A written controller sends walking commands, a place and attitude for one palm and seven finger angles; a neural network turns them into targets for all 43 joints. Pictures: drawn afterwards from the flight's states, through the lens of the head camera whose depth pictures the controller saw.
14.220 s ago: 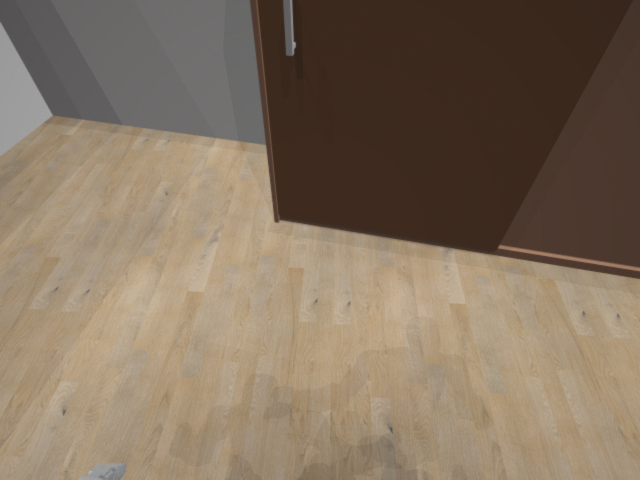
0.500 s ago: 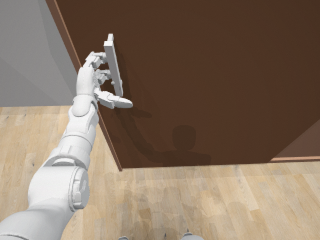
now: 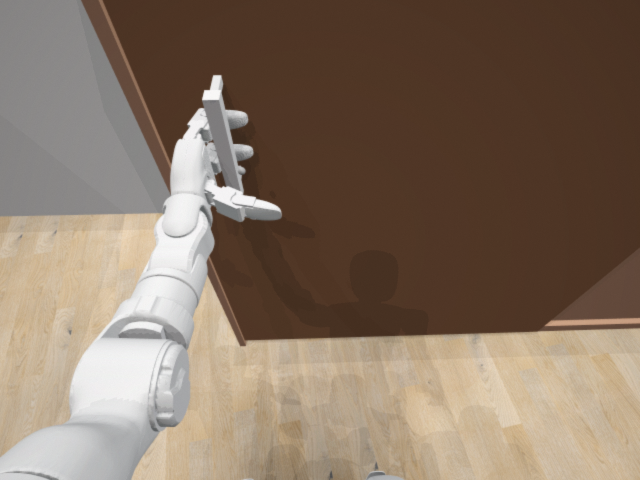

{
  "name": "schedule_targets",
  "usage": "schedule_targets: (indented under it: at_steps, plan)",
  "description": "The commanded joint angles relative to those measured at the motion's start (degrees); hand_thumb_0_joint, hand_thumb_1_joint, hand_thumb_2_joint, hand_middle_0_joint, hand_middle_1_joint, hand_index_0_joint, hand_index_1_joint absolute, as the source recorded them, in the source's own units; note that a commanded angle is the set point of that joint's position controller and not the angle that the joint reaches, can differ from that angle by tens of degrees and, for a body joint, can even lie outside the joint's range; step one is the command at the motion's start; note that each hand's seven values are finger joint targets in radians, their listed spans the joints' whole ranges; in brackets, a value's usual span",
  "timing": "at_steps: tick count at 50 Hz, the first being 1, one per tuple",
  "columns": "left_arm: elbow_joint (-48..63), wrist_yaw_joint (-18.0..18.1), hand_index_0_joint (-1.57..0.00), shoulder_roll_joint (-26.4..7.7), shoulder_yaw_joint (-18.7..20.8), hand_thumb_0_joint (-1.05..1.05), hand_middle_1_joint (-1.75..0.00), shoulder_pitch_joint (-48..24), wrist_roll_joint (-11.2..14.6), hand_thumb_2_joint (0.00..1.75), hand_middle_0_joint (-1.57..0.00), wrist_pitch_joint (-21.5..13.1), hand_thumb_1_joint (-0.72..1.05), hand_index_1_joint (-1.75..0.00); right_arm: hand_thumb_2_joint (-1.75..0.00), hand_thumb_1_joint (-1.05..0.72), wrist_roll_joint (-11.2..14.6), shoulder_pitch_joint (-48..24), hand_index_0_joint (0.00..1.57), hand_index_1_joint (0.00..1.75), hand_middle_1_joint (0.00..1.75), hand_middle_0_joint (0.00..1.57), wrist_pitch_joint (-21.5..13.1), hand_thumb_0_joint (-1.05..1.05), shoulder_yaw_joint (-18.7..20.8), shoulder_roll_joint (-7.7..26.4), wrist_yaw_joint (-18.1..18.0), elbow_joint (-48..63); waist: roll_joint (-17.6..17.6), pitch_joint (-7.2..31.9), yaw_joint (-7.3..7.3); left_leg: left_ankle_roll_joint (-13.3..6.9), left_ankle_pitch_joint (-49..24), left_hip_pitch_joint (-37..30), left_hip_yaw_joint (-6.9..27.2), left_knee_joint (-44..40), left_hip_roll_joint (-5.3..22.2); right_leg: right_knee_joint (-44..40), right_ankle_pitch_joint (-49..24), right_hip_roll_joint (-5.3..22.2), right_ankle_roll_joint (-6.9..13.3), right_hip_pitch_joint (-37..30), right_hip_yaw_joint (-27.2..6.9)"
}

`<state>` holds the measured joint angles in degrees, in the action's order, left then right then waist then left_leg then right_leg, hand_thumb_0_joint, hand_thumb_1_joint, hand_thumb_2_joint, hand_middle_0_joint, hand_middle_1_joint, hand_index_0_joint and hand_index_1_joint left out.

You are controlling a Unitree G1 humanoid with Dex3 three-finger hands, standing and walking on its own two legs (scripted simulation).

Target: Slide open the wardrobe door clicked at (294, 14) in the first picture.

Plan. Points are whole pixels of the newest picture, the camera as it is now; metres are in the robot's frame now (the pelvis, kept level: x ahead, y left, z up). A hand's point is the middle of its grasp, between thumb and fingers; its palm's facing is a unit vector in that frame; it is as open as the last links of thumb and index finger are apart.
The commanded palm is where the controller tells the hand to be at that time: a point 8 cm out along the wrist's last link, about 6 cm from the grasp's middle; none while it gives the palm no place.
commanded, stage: slide the fingers in behind the handle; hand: left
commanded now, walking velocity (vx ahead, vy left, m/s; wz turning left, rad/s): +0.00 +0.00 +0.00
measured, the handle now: (227, 142) +0.53 +0.10 +0.11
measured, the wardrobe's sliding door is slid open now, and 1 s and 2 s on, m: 0.00 0.00 0.00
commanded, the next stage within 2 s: grip the handle and tug to test in 0.86 s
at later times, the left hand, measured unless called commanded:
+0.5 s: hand (242, 171) +0.47 +0.08 +0.12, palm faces -0.03 -1.00 -0.01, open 14.1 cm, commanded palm +0.45 +0.12 +0.11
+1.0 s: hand (243, 171) +0.47 +0.07 +0.11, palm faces -0.03 -1.00 +0.00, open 14.2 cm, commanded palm +0.45 +0.12 +0.11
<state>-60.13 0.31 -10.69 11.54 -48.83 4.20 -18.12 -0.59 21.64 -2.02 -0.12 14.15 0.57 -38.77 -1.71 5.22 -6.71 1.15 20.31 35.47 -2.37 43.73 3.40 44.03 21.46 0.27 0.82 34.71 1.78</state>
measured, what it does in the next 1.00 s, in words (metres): stands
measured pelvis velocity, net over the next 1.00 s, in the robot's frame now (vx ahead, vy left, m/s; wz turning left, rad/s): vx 0.00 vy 0.01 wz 0.01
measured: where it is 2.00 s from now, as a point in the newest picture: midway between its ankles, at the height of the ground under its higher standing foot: outside the picture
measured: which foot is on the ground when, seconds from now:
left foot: down 0.00-1.00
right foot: down 0.00-1.00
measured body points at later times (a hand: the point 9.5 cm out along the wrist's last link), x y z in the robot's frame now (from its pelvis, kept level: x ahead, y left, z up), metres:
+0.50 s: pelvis +0.00 +0.00 +0.00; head +0.06 +0.00 +0.45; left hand +0.47 +0.13 +0.12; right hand +0.04 -0.25 -0.13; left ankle +0.01 +0.13 -0.71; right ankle +0.00 -0.11 -0.71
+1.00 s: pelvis +0.00 +0.01 +0.00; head +0.06 +0.00 +0.45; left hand +0.47 +0.13 +0.12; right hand +0.04 -0.24 -0.13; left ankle +0.01 +0.13 -0.71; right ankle +0.00 -0.11 -0.71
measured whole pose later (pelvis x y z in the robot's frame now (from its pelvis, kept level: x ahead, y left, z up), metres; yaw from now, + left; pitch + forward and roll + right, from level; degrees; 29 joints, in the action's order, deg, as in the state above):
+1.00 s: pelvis +0.00 +0.01 +0.00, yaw +0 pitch +12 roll +0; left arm -59.2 3.3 -8.6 8.3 -48.6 5.1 -18.2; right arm -0.9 21.9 -3.0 0.3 13.8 1.4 -40.0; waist -1.8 5.5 -6.2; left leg 0.6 20.7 35.5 -2.2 44.1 2.8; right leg 43.6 21.5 0.8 0.1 34.2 1.8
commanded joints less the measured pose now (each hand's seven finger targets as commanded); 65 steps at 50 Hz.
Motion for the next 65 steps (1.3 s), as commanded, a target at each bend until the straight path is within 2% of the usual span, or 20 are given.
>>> schedule_targets:
  at_steps: [1, 10, 13, 16, 20, 22, 25, 27, 31, 34, 37, 40, 42, 46, 48, 51, 54, 57, 63, 65]
  plan:
    - [13.6, -0.4, -0.3, -8.9, 0.5, 0.0, -1.2, -28.6, 0.8, 0.3, -0.3, -3.9, -0.5, -1.2, -0.9, -0.9, 0.0, 4.8, 0.2, 0.3, 0.3, 0.2, -1.7, 0.0, 2.7, 7.9, -0.5, 4.7, 3.5, 22.0, -0.48, -2.7, -13.5, -10.9, 0.0, -3.4, -4.0, -5.7, -26.0, -2.1, -0.1, -12.2, -0.9]
    - [13.1, 0.0, -0.3, -4.6, -3.0, 0.0, -1.2, -29.7, 0.6, 0.3, -0.3, -4.0, -0.5, -1.2, -0.9, -0.9, 0.0, 4.9, 0.2, 0.3, 0.3, 0.2, -2.4, 0.0, 2.9, 7.7, -0.3, 3.9, 1.9, 21.3, -1.24, -2.6, -13.7, -12.8, 0.5, -3.4, -4.0, -6.0, -24.6, -2.1, 0.0, -9.7, -0.4]
    - [11.3, 0.1, -0.3, -5.3, -2.5, 0.0, -1.2, -30.4, 0.5, 0.3, -0.3, -3.9, -0.5, -1.2, -0.9, -0.9, -0.2, 5.0, 0.2, 0.3, 0.3, 0.2, -2.4, 0.0, 2.9, 7.9, -0.4, 3.4, 4.3, 20.8, -1.66, -2.7, -12.1, -11.7, 0.6, -3.5, -3.9, -6.3, -23.3, -2.1, -0.1, -9.4, -0.5]
    - [12.3, 0.0, -0.3, -3.3, -4.1, 0.0, -1.2, -30.9, 0.4, 0.3, -0.3, -4.4, -0.5, -1.2, -0.9, -0.9, -0.1, 4.8, 0.2, 0.3, 0.3, 0.2, -2.6, 0.0, 2.7, 7.6, -0.2, 3.5, 0.8, 22.4, -1.41, -2.4, -13.6, -13.5, 0.8, -3.2, -4.0, -5.7, -23.9, -2.0, 0.2, -8.9, -0.3]
    - [12.7, 0.6, -0.3, -1.3, -5.3, 0.0, -1.2, -31.3, 0.7, 0.3, -0.3, -4.7, -0.5, -1.2, -0.9, -0.9, -0.3, 5.1, 0.2, 0.3, 0.3, 0.2, -3.0, 0.0, 3.0, 7.7, 0.1, 3.2, 1.2, 22.9, -1.68, -2.3, -15.0, -15.1, 1.3, -3.0, -3.7, -5.4, -23.6, -2.2, 0.2, -7.5, 0.3]
    - [11.4, 0.7, -0.3, -1.4, -5.4, 0.0, -1.2, -31.1, 0.7, 0.3, -0.3, -4.4, -0.5, -1.2, -0.9, -0.9, -0.3, 5.0, 0.2, 0.3, 0.3, 0.2, -2.9, 0.0, 2.9, 7.9, 0.2, 3.0, 3.3, 21.5, -2.03, -2.4, -13.7, -13.9, 1.3, -3.1, -3.7, -5.8, -22.8, -2.2, 0.1, -7.4, 0.3]
    - [11.6, 0.9, -0.3, -0.9, -6.0, 0.0, -1.2, -32.1, 0.2, 0.3, -0.3, -4.5, -0.5, -1.2, -0.9, -0.9, -0.3, 5.0, 0.2, 0.3, 0.3, 0.2, -2.9, 0.0, 2.8, 7.7, 0.2, 3.0, 0.9, 21.5, -1.87, -2.2, -14.2, -14.6, 1.5, -3.1, -3.8, -5.4, -22.6, -2.2, 0.3, -6.7, 0.3]
    - [11.2, 1.2, -0.3, -0.5, -6.2, 0.0, -1.2, -32.4, 0.2, 0.3, -0.3, -4.4, -0.5, -1.2, -0.9, -0.9, -0.3, 5.2, 0.2, 0.3, 0.3, 0.2, -2.9, 0.0, 2.9, 7.9, 0.3, 2.9, 2.6, 21.4, -2.14, -2.2, -14.0, -14.6, 1.9, -3.1, -3.6, -5.3, -21.8, -2.3, 0.3, -6.1, 0.7]
    - [11.4, 1.3, -0.3, -1.7, -5.0, 0.0, -1.2, -32.5, 0.2, 0.3, -0.3, -4.6, -0.5, -1.2, -0.9, -0.9, -0.5, 5.2, 0.2, 0.3, 0.3, 0.2, -2.8, 0.0, 2.9, 8.0, 0.2, 3.0, 2.0, 22.3, -1.85, -2.2, -14.3, -14.6, 1.7, -3.0, -3.7, -5.2, -22.2, -2.2, 0.4, -6.7, 0.5]
    - [9.8, 1.2, -0.3, -4.3, -2.7, 0.0, -1.2, -30.8, 0.2, 0.3, -0.3, -4.4, -0.5, -1.2, -0.9, -0.9, -0.5, 5.3, 0.2, 0.3, 0.3, 0.2, -2.6, 0.0, 2.8, 8.2, 0.0, 2.9, 4.5, 21.0, -1.34, -2.4, -13.3, -12.5, 1.4, -3.2, -3.8, -5.5, -22.2, -2.3, 0.3, -7.9, 0.4]
    - [11.5, 1.1, -0.3, -3.3, -3.4, 0.0, -1.2, -31.6, 0.3, 0.3, -0.3, -4.7, -0.5, -1.2, -0.9, -0.9, -0.4, 5.0, 0.2, 0.3, 0.3, 0.2, -2.7, 0.0, 2.9, 7.8, 0.2, 3.1, 1.1, 22.3, -1.12, -2.1, -14.1, -13.9, 1.4, -3.1, -3.8, -5.1, -22.3, -2.2, 0.4, -7.4, 0.4]
    - [12.4, 1.2, -0.3, -2.1, -4.4, 0.0, -1.2, -30.6, 0.2, 0.3, -0.3, -4.7, -0.5, -1.2, -0.9, -0.9, -0.3, 4.9, 0.2, 0.3, 0.3, 0.2, -2.7, 0.0, 2.8, 7.7, 0.4, 3.6, 0.2, 22.4, -1.0, -1.9, -15.5, -15.4, 1.9, -3.1, -3.4, -4.8, -21.9, -2.4, 0.6, -6.4, 0.8]
    - [12.1, 1.5, -0.3, -2.2, -3.9, 0.0, -1.2, -29.4, 0.4, 0.3, -0.3, -4.6, -0.5, -1.2, -0.9, -0.9, -0.4, 5.1, 0.2, 0.3, 0.3, 0.2, -2.7, 0.0, 3.0, 7.9, 0.5, 3.5, 2.7, 22.2, -0.87, -2.0, -15.5, -14.7, 1.8, -3.1, -3.4, -5.0, -22.4, -2.5, 0.5, -7.2, 0.9]
    - [15.5, 1.8, -0.3, -0.3, -5.9, 0.0, -1.2, -29.0, 0.0, 0.3, -0.3, -4.8, -0.5, -1.2, -0.9, -0.9, -0.3, 4.8, 0.2, 0.3, 0.3, 0.2, -2.7, 0.0, 3.1, 7.6, 0.7, 3.9, -0.3, 23.7, -0.75, -1.8, -17.8, -16.9, 1.9, -3.0, -3.3, -4.6, -23.5, -2.5, 0.6, -7.0, 0.9]
    - [14.0, 2.1, -0.3, -1.2, -4.8, 0.0, -1.2, -28.6, 0.4, 0.3, -0.3, -4.2, -0.5, -1.2, -0.9, -0.9, -0.4, 5.0, 0.2, 0.3, 0.3, 0.2, -2.7, 0.0, 3.2, 7.9, 0.6, 3.5, 3.3, 21.8, -1.09, -2.0, -16.6, -15.1, 1.7, -3.2, -3.2, -5.1, -23.4, -2.6, 0.4, -7.6, 1.0]
    - [15.7, 2.0, -0.32, -1.1, -5.1, 0.0, -1.22, -28.5, 0.0, 0.36, -0.32, -4.3, -0.36, -1.22, -0.9, -0.9, -0.4, 4.9, 0.2, 0.3, 0.3, 0.2, -2.7, 0.0, 3.2, 7.7, 0.6, 3.7, 0.6, 23.2, -0.58, -1.9, -18.0, -16.5, 1.7, -3.2, -3.3, -4.8, -24.4, -2.5, 0.6, -7.9, 0.8]
    - [14.9, 2.0, -0.33, -0.9, -5.3, 0.0, -1.24, -28.1, 0.2, 0.42, -0.33, -3.9, -0.22, -1.24, -0.9, -0.9, -0.4, 5.2, 0.2, 0.3, 0.3, 0.2, -2.6, 0.0, 3.1, 7.8, 0.5, 3.5, 3.8, 21.4, -1.01, -2.1, -17.6, -15.4, 1.8, -3.5, -3.2, -5.3, -24.5, -2.6, 0.4, -8.3, 1.0]
    - [18.0, 1.8, -0.35, -0.2, -6.1, 0.0, -1.26, -27.9, 0.0, 0.48, -0.35, -4.0, -0.08, -1.26, -0.9, -0.9, -0.3, 4.9, 0.2, 0.3, 0.3, 0.2, -2.7, 0.0, 3.3, 7.5, 0.6, 3.6, 0.2, 23.9, -0.66, -1.8, -20.2, -17.5, 1.5, -3.1, -3.2, -4.9, -26.5, -2.5, 0.5, -8.8, 0.8]
    - [17.5, 1.8, -0.38, 1.7, -7.8, 0.0, -1.3, -26.3, 0.4, 0.6, -0.38, -3.1, 0.2, -1.3, -0.9, -0.9, -0.3, 4.8, 0.2, 0.3, 0.3, 0.2, -2.9, 0.0, 3.4, 7.5, 0.8, 3.5, 3.5, 21.2, -1.28, -2.0, -18.8, -16.5, 1.5, -3.5, -3.1, -5.7, -26.1, -2.6, 0.3, -8.6, 1.0]
    - [18.1, 1.8, -0.38, 0.8, -7.2, 0.0, -1.31, -27.0, 0.2, 0.64, -0.38, -3.2, 0.29, -1.31, -0.9, -0.9, -0.3, 4.8, 0.2, 0.3, 0.3, 0.2, -2.9, 0.0, 3.4, 7.5, 0.7, 3.5, 1.3, 22.4, -0.81, -2.0, -19.7, -17.2, 1.5, -3.5, -3.2, -5.4, -26.8, -2.5, 0.4, -9.2, 0.8]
